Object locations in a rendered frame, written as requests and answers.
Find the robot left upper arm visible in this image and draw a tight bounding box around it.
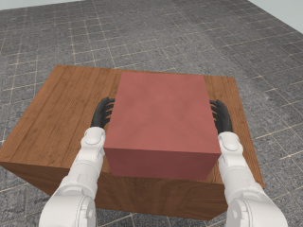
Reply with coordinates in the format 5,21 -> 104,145
40,194 -> 96,227

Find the robot right forearm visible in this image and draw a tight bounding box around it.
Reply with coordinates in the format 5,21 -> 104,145
218,131 -> 288,227

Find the robot left hand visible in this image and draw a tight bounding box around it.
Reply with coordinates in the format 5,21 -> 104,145
90,97 -> 116,129

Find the robot right upper arm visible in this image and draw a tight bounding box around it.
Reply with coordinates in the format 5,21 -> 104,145
225,197 -> 288,227

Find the robot left forearm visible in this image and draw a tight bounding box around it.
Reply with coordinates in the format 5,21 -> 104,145
39,127 -> 106,227

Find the pedestal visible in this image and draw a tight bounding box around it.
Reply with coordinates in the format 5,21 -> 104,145
0,64 -> 265,221

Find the robot right hand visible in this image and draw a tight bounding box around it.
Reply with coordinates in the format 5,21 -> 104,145
209,99 -> 233,135

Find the carton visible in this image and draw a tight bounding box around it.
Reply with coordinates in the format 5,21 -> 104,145
103,72 -> 222,181

